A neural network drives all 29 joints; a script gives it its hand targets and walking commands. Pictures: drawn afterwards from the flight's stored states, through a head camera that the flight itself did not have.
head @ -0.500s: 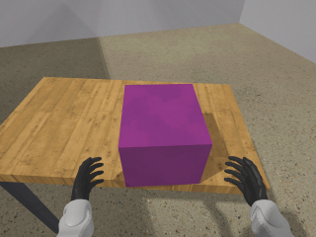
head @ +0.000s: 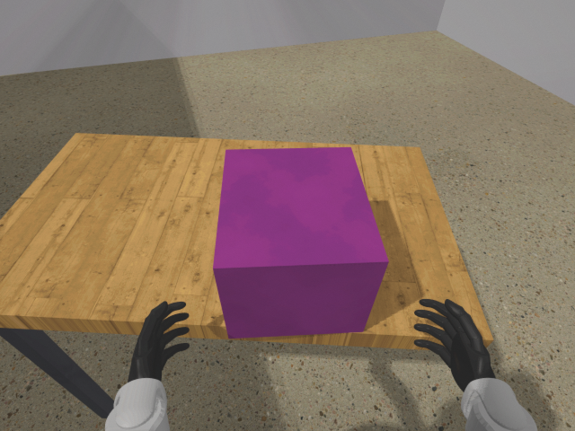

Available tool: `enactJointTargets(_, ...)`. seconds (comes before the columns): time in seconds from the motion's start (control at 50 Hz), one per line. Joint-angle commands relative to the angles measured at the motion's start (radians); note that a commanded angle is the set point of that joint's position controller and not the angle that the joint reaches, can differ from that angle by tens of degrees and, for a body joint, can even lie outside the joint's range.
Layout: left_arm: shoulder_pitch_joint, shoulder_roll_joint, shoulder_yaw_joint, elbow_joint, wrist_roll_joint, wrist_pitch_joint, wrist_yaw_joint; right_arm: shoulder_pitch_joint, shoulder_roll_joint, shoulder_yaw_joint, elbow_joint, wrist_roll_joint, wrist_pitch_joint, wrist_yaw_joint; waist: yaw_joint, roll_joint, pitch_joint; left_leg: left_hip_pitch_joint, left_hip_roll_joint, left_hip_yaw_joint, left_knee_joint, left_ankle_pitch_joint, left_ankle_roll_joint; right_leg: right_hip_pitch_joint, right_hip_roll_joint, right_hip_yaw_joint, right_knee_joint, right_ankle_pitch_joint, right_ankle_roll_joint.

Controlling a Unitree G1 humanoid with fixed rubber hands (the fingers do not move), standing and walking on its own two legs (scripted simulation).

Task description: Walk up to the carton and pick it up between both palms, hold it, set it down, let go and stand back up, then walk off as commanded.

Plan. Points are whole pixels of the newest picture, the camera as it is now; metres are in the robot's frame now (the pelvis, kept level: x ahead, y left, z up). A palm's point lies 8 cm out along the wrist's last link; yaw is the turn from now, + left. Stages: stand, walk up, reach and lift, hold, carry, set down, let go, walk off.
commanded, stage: set down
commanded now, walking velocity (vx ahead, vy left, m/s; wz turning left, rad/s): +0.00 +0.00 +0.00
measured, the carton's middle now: (292, 238) +0.41 +0.02 +0.03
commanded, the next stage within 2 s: let go in 1.24 s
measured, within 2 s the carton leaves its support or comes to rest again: neither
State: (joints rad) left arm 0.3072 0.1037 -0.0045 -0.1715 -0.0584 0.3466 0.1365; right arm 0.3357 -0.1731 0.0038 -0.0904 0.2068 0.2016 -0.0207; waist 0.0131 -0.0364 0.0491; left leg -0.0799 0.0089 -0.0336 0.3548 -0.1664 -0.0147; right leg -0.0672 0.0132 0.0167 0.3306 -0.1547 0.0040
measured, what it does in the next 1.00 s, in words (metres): stands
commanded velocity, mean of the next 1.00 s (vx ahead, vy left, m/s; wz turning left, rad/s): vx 0.00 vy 0.00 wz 0.00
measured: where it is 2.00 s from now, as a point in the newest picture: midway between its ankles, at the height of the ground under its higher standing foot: outside the picture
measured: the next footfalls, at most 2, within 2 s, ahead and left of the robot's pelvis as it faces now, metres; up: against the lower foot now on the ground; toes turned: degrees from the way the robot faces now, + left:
none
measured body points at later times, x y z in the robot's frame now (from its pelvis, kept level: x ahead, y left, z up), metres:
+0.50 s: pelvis +0.03 +0.00 +0.00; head +0.03 +0.02 +0.45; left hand +0.21 +0.21 -0.02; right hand +0.21 -0.21 +0.00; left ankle +0.03 +0.13 -0.75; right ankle +0.03 -0.12 -0.75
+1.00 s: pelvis +0.02 +0.00 +0.00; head +0.01 +0.02 +0.45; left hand +0.20 +0.21 -0.07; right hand +0.21 -0.21 -0.01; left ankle +0.03 +0.13 -0.75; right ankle +0.03 -0.12 -0.75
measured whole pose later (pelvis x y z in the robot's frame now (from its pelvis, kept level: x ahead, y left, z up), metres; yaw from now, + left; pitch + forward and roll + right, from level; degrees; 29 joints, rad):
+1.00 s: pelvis +0.02 +0.00 +0.00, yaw +0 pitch -7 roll +0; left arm 0.26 0.13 0.00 0.30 -0.06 0.19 0.06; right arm 0.33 -0.17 0.00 0.25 0.02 -0.09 0.01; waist 0.01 -0.05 0.09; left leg -0.04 0.01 -0.03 0.35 -0.20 -0.01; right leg -0.03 0.01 0.02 0.33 -0.19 0.00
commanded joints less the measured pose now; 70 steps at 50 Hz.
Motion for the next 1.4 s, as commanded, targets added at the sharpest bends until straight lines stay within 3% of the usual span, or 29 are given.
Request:
enactJointTargets(0.0, -0.089, 0.131, 0.016, 0.022, -0.026, -0.024, -0.020, -0.075, -0.134, -0.092, -0.039, -0.040, -0.022, 0.020, 0.035, 0.071, 0.107, -0.002, 0.003, 0.084, -0.142, -0.178, -0.007, -0.109, -0.012, 0.009, -0.103, -0.244, -0.044)
enactJointTargets(0.04, -0.078, 0.140, 0.017, -0.154, -0.061, -0.069, -0.007, -0.052, -0.151, -0.083, -0.186, -0.011, -0.055, 0.026, 0.047, 0.046, -0.012, 0.023, 0.017, 0.079, -0.127, -0.069, -0.003, -0.077, -0.002, 0.002, -0.084, -0.154, -0.038)
enactJointTargets(0.1, -0.064, 0.160, 0.058, 0.045, -0.002, -0.060, -0.042, -0.021, -0.118, -0.084, 0.001, -0.079, -0.042, 0.014, 0.026, 0.018, 0.072, 0.035, -0.003, 0.099, -0.121, -0.040, -0.004, -0.093, -0.009, 0.007, -0.109, -0.170, -0.029)
enactJointTargets(0.12, -0.064, 0.170, 0.050, -0.070, -0.034, -0.080, -0.036, -0.027, -0.118, -0.068, -0.121, -0.044, -0.053, 0.007, 0.031, 0.048, 0.000, 0.049, 0.005, 0.105, -0.114, -0.011, 0.001, -0.072, -0.020, 0.019, -0.104, -0.114, -0.030)
enactJointTargets(0.14, -0.048, 0.144, 0.028, -0.030, -0.012, -0.088, -0.029, -0.018, -0.135, -0.086, 0.019, -0.056, -0.045, 0.024, 0.038, 0.086, 0.048, 0.035, 0.003, 0.092, -0.105, 0.012, -0.030, -0.069, -0.006, 0.007, -0.097, -0.126, -0.039)
enactJointTargets(0.16, -0.050, 0.171, 0.038, -0.060, -0.036, -0.108, -0.044, -0.001, -0.125, -0.062, -0.100, -0.052, -0.071, 0.005, 0.022, 0.020, 0.001, 0.052, -0.005, 0.099, -0.093, 0.045, -0.016, -0.067, -0.003, 0.010, -0.100, -0.083, -0.029)
enactJointTargets(0.2, -0.020, 0.165, 0.030, -0.139, -0.044, -0.120, -0.031, 0.016, -0.137, -0.069, -0.137, -0.019, -0.088, 0.016, 0.032, 0.070, -0.076, 0.125, 0.005, 0.098, -0.070, 0.146, -0.030, -0.065, 0.004, 0.008, -0.098, -0.029, -0.032)
enactJointTargets(0.22, -0.019, 0.151, 0.026, 0.043, -0.014, -0.111, -0.052, 0.013, -0.122, -0.073, 0.034, -0.073, -0.077, 0.011, 0.007, 0.057, 0.019, 0.107, -0.008, 0.099, -0.069, 0.098, -0.022, -0.094, -0.004, 0.014, -0.110, -0.048, -0.021)
enactJointTargets(0.28, 0.053, 0.146, 0.040, -0.055, -0.006, -0.127, -0.061, 0.051, -0.122, -0.055, -0.041, -0.042, -0.107, 0.007, 0.034, 0.068, -0.016, 0.140, -0.011, 0.100, -0.058, 0.254, -0.029, -0.061, 0.015, -0.004, -0.101, 0.073, -0.033)
enactJointTargets(0.36, 0.067, 0.139, 0.043, 0.061, 0.037, -0.156, -0.060, 0.046, -0.132, -0.051, 0.116, -0.050, -0.150, 0.029, 0.039, 0.117, -0.003, 0.138, -0.012, 0.098, -0.042, 0.273, -0.046, -0.083, 0.025, -0.002, -0.102, 0.038, -0.039)
enactJointTargets(0.42, 0.042, 0.171, 0.046, 0.014, 0.009, -0.191, -0.069, 0.048, -0.126, -0.050, 0.039, -0.069, -0.194, 0.015, 0.023, 0.059, -0.020, 0.139, -0.015, 0.090, -0.029, 0.296, -0.032, -0.081, 0.017, 0.001, -0.097, 0.117, -0.023)
enactJointTargets(0.44, 0.051, 0.139, 0.048, 0.204, 0.041, -0.181, -0.085, 0.054, -0.121, -0.035, 0.193, -0.115, -0.180, 0.018, 0.015, 0.048, 0.050, 0.126, -0.021, 0.100, -0.020, 0.277, -0.032, -0.099, 0.014, 0.003, -0.099, 0.119, -0.019)
enactJointTargets(0.5, 0.018, 0.175, 0.047, 0.115, 0.035, -0.214, -0.087, 0.027, -0.102, -0.019, 0.157, -0.093, -0.210, 0.019, 0.038, 0.089, -0.021, 0.142, -0.024, 0.109, -0.032, 0.257, -0.033, -0.087, 0.012, 0.003, -0.112, 0.062, -0.023)
enactJointTargets(0.54, 0.013, 0.193, 0.052, 0.105, 0.012, -0.240, -0.084, 0.033, -0.113, -0.029, 0.142, -0.101, -0.238, 0.019, 0.029, 0.041, -0.050, 0.147, -0.026, 0.111, -0.020, 0.309, -0.030, -0.075, 0.018, -0.004, -0.101, 0.128, -0.021)
enactJointTargets(0.6, -0.006, 0.180, 0.051, 0.258, 0.049, -0.218, -0.094, -0.001, -0.102, -0.034, 0.320, -0.136, -0.232, 0.021, 0.004, 0.092, 0.068, 0.118, -0.019, 0.102, -0.046, 0.170, -0.029, -0.118, -0.001, -0.004, -0.126, -0.006, -0.030)
enactJointTargets(0.66, -0.057, 0.189, 0.034, 0.179, 0.027, -0.230, -0.078, -0.063, -0.120, -0.070, 0.254, -0.127, -0.244, 0.027, 0.008, 0.079, 0.014, 0.093, -0.007, 0.095, -0.059, 0.111, -0.027, -0.102, 0.014, -0.013, -0.116, -0.041, -0.036)
enactJointTargets(0.74, -0.107, 0.206, 0.030, 0.381, 0.032, -0.212, -0.115, -0.086, -0.083, -0.071, 0.423, -0.191, -0.235, 0.014, -0.018, 0.054, 0.077, 0.083, -0.015, 0.121, -0.064, 0.002, -0.014, -0.141, -0.011, 0.001, -0.137, -0.108, -0.033)
enactJointTargets(0.76, -0.107, 0.203, 0.042, 0.252, 0.044, -0.215, -0.092, -0.098, -0.077, -0.065, 0.331, -0.174, -0.241, 0.022, 0.018, 0.114, 0.061, 0.074, -0.007, 0.113, -0.079, 0.036, -0.022, -0.117, -0.002, -0.017, -0.116, -0.094, -0.040)
enactJointTargets(0.78, -0.132, 0.193, 0.035, 0.393, 0.076, -0.198, -0.100, -0.140, -0.078, -0.066, 0.494, -0.193, -0.222, 0.027, 0.003, 0.140, 0.138, 0.030, -0.007, 0.098, -0.085, -0.057, -0.025, -0.119, -0.001, -0.011, -0.110, -0.171, -0.044)
enactJointTargets(0.84, -0.173, 0.198, 0.027, 0.359, 0.049, -0.202, -0.101, -0.134, -0.057, -0.072, 0.456, -0.209, -0.223, 0.024, -0.013, 0.073, 0.126, 0.039, -0.011, 0.119, -0.087, -0.083, -0.011, -0.126, -0.019, -0.005, -0.115, -0.164, -0.042)
enactJointTargets(0.88, -0.186, 0.185, 0.037, 0.463, 0.079, -0.172, -0.099, -0.159, -0.081, -0.092, 0.583, -0.224, -0.194, 0.035, -0.021, 0.117, 0.146, 0.048, -0.009, 0.115, -0.102, -0.127, -0.014, -0.152, -0.016, -0.009, -0.117, -0.218, -0.045)
enactJointTargets(0.94, -0.186, 0.219, 0.036, 0.335, 0.064, -0.192, -0.086, -0.168, -0.100, -0.098, 0.473, -0.188, -0.214, 0.033, -0.002, 0.140, 0.082, -0.047, 0.017, 0.093, -0.116, -0.185, 0.002, -0.038, -0.011, -0.008, -0.060, -0.151, -0.040)
enactJointTargets(1.08, -0.150, 0.186, 0.050, 0.542, 0.106, -0.143, -0.131, -0.152, -0.085, -0.078, 0.639, -0.224, -0.199, 0.018, -0.013, 0.120, 0.183, 0.000, 0.003, 0.104, -0.107, -0.156, -0.005, -0.067, -0.013, -0.002, -0.074, -0.134, -0.043)
enactJointTargets(1.12, -0.179, 0.212, 0.052, 0.372, 0.084, -0.170, -0.119, -0.160, -0.068, -0.089, 0.533, -0.208, -0.214, 0.016, -0.003, 0.140, 0.098, 0.042, 0.003, 0.107, -0.092, -0.086, -0.014, -0.063, -0.013, -0.008, -0.071, -0.097, -0.053)
enactJointTargets(1.14, -0.186, 0.179, 0.049, 0.488, 0.108, -0.155, -0.124, -0.171, -0.071, -0.072, 0.624, -0.214, -0.204, 0.018, -0.015, 0.147, 0.167, 0.027, -0.003, 0.105, -0.105, -0.140, -0.016, -0.091, -0.003, -0.001, -0.087, -0.148, -0.052)
enactJointTargets(1.2, -0.211, 0.180, 0.042, 0.467, 0.093, -0.158, -0.119, -0.158, -0.080, -0.131, 0.640, -0.243, -0.196, 0.025, -0.036, 0.115, 0.173, -0.027, 0.002, 0.102, -0.104, -0.186, -0.007, -0.099, -0.005, -0.023, -0.061, -0.162, -0.049)
enactJointTargets(1.24, -0.181, 0.194, 0.051, 0.453, 0.092, -0.166, -0.111, -0.168, -0.103, -0.096, 0.608, -0.203, -0.199, 0.031, -0.008, 0.146, 0.152, -0.045, 0.019, 0.083, -0.114, -0.196, 0.003, -0.078, -0.002, -0.016, -0.040, -0.140, -0.057)
enactJointTargets(1.32, -0.198, 0.177, 0.026, 0.534, 0.109, -0.150, -0.129, -0.178, -0.102, -0.117, 0.716, -0.249, -0.198, 0.021, -0.030, 0.208, 0.206, -0.148, 0.038, 0.073, -0.147, -0.319, 0.018, 0.003, 0.005, -0.020, -0.007, -0.152, -0.050)
enactJointTargets(1.38, -0.189, 0.176, 0.037, 0.536, 0.108, -0.155, -0.139, -0.166, -0.078, -0.107, 0.696, -0.252, -0.199, 0.014, -0.025, 0.134, 0.186, -0.104, 0.025, 0.084, -0.115, -0.276, 0.019, -0.031, -0.013, -0.010, -0.031, -0.188, -0.053)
